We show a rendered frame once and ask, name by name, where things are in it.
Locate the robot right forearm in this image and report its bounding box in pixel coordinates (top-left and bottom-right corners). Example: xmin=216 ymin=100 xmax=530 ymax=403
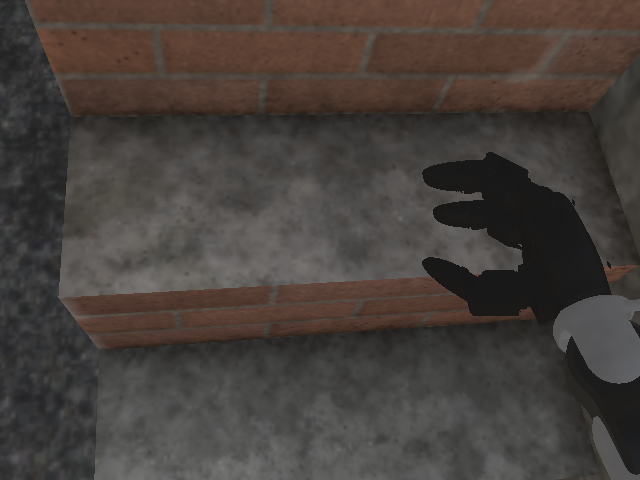
xmin=553 ymin=295 xmax=640 ymax=480

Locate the robot right hand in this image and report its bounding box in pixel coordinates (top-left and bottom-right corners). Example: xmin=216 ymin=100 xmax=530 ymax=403
xmin=422 ymin=152 xmax=612 ymax=324

